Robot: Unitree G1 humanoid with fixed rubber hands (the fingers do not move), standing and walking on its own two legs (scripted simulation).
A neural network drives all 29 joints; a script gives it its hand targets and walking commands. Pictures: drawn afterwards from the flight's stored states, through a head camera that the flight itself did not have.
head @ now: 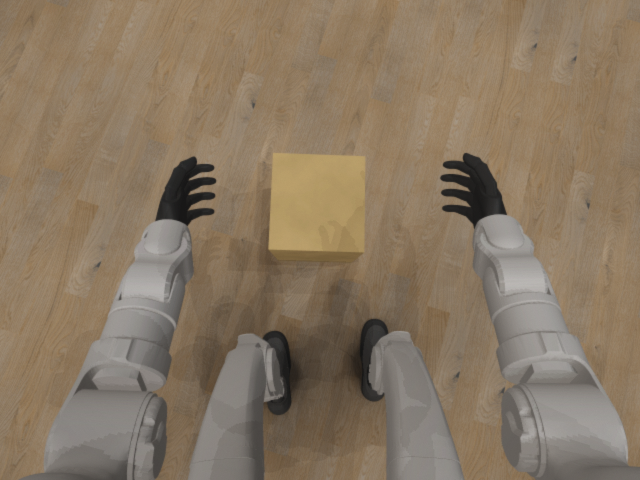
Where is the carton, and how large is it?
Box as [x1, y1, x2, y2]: [268, 153, 364, 262]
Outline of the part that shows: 273,153 268,249 278,260 351,262 363,252 364,240 364,156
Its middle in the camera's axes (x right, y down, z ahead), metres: -0.01 -0.06 +0.94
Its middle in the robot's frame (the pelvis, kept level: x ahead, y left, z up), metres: +0.50 +0.01 -0.55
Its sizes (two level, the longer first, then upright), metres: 0.210 0.200 0.250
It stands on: the floor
